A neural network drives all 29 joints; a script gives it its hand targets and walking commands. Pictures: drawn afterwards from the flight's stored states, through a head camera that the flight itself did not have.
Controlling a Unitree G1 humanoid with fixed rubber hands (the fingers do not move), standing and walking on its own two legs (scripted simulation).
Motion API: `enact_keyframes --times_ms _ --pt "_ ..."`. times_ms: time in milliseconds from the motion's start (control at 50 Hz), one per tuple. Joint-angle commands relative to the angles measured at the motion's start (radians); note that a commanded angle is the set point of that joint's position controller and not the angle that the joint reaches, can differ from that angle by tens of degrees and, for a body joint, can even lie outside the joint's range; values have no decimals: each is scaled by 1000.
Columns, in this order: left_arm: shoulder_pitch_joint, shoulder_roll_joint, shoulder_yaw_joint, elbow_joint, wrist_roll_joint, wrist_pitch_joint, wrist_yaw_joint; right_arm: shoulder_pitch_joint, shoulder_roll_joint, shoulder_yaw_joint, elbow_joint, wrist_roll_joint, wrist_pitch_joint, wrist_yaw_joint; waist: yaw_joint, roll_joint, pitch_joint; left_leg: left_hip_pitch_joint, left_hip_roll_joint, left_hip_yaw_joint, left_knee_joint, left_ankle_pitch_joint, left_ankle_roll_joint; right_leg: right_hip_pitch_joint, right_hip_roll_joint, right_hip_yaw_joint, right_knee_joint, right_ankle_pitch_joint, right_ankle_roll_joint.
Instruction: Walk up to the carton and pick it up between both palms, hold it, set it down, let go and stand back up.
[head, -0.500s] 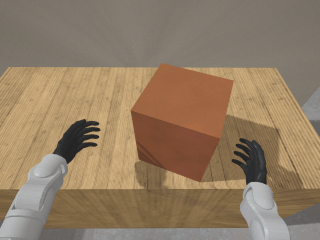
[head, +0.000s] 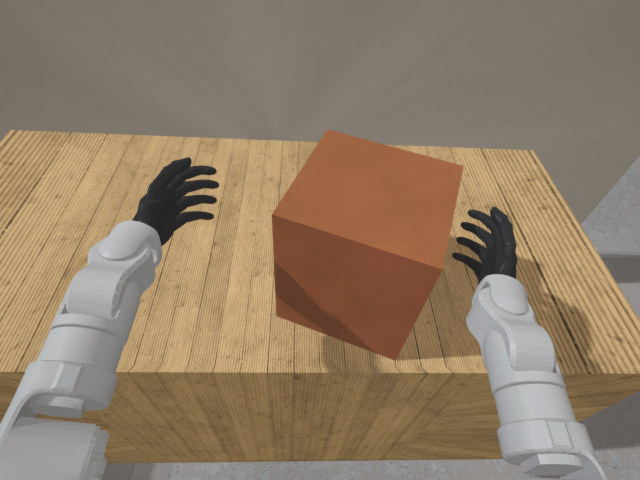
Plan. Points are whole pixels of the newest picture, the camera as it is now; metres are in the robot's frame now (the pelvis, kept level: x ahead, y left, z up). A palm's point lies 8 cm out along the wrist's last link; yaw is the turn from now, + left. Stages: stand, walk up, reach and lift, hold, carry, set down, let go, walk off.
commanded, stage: reach and lift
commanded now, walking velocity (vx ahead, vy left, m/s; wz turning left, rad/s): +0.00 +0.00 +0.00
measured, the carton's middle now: (362, 247) +0.46 -0.05 +0.00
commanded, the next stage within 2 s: none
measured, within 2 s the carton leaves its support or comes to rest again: neither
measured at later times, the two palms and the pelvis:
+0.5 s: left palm (182, 170) +0.45 +0.19 +0.15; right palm (497, 241) +0.39 -0.20 +0.11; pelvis +0.01 +0.00 +0.00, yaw +0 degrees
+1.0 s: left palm (199, 171) +0.48 +0.18 +0.13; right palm (488, 237) +0.41 -0.20 +0.09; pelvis +0.02 +0.00 +0.00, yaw +0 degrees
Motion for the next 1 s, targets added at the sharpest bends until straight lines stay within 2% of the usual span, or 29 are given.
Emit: enact_keyframes --times_ms 0,40,60,80,140,160,180,220,280,320,360,380,420,460,500,580,600,660,680,720,740,860,960,980 --pt "-616 165 39 5 15 -48 18 -520 -158 -127 -59 -55 -53 31 -210 157 -588 490 134 -238 -38 307 -133 -316 -4 24 -80 303 -8" --pt "-622 176 44 -18 9 -59 21 -538 -164 -128 -89 -53 -64 27 -220 139 -642 513 129 -229 -25 378 -135 -299 -3 24 -77 357 -2" --pt "-667 182 40 12 6 -61 25 -577 -164 -134 -65 -57 -69 29 -220 156 -657 489 126 -229 -11 378 -136 -313 -5 26 -73 353 -3" --pt "-661 185 39 17 3 -68 23 -576 -156 -128 -87 -59 -75 24 -225 134 -683 489 122 -223 -9 390 -132 -303 -5 27 -73 373 1" --pt "-694 181 34 61 -2 -79 26 -610 -159 -124 -62 -57 -80 27 -222 141 -704 474 117 -216 3 415 -131 -315 -5 25 -65 399 0" --pt "-689 166 30 86 -3 -79 24 -619 -164 -117 -50 -52 -80 26 -219 132 -677 467 113 -213 7 437 -130 -314 -2 24 -66 410 -1" --pt "-712 166 27 108 -2 -81 21 -634 -169 -120 -32 -58 -80 25 -233 126 -684 468 115 -214 11 436 -129 -318 -1 21 -67 409 0" --pt "-725 165 26 159 2 -88 19 -654 -169 -107 5 -55 -75 26 -231 113 -665 452 112 -214 7 421 -121 -314 -3 23 -65 410 1" --pt "-790 158 1 204 -2 -98 24 -713 -185 -122 58 -50 -76 28 -246 130 -673 459 120 -226 8 418 -131 -349 2 14 -68 388 -3" --pt "-815 148 -10 276 5 -103 23 -749 -181 -119 93 -60 -78 30 -241 123 -659 457 124 -231 9 404 -133 -363 3 6 -69 367 -7" --pt "-817 145 -15 277 6 -108 27 -745 -186 -119 103 -50 -88 31 -244 130 -694 475 119 -233 17 437 -136 -369 5 6 -72 390 -6" --pt "-853 158 -8 321 9 -113 26 -777 -191 -114 118 -52 -91 29 -236 124 -685 455 117 -227 17 430 -133 -368 4 6 -69 386 -4" --pt "-884 160 -14 368 10 -121 28 -815 -199 -113 152 -57 -96 28 -242 117 -695 434 112 -224 25 441 -129 -368 3 7 -64 404 -2" --pt "-912 160 -29 368 7 -132 34 -841 -204 -119 175 -53 -107 27 -250 137 -718 447 114 -228 35 464 -136 -385 5 -1 -63 408 -1" --pt "-924 155 -32 396 8 -146 36 -857 -201 -112 192 -52 -115 25 -246 125 -722 450 111 -224 43 478 -136 -390 5 0 -64 422 0" --pt "-981 156 -53 451 -1 -168 36 -918 -206 -114 257 -57 -128 21 -262 121 -753 437 109 -220 55 501 -134 -400 6 -9 -58 436 -1" --pt "-987 153 -60 459 0 -172 37 -924 -206 -120 279 -58 -133 19 -268 136 -756 439 109 -221 62 516 -140 -403 7 -10 -56 444 -3" --pt "-1026 159 -77 481 -11 -194 44 -963 -214 -122 301 -57 -149 23 -269 138 -794 440 112 -228 73 538 -142 -421 3 -14 -54 441 -3" --pt "-1035 159 -79 491 -16 -196 43 -969 -213 -112 305 -52 -152 23 -271 123 -806 439 109 -225 80 549 -142 -414 5 -15 -49 460 0" --pt "-1034 160 -80 519 -7 -204 45 -969 -222 -111 347 -48 -160 25 -271 140 -826 442 108 -226 86 566 -146 -420 4 -17 -44 472 0" --pt "-1039 160 -75 557 -7 -207 45 -979 -220 -103 356 -48 -164 27 -261 118 -824 425 107 -226 82 551 -139 -410 3 -15 -44 471 3" --pt "-999 123 -88 629 13 -248 38 -949 -205 -94 456 -48 -214 25 -270 145 -813 451 109 -222 108 620 -154 -451 7 -25 -44 479 1" --pt "-964 84 -101 700 25 -306 27 -923 -180 -77 523 -54 -273 22 -272 127 -795 419 111 -224 119 618 -149 -479 11 -29 -35 468 5" --pt "-964 88 -97 705 23 -322 26 -934 -174 -71 503 -49 -289 23 -260 124 -810 399 109 -222 127 620 -148 -482 9 -26 -30 474 6"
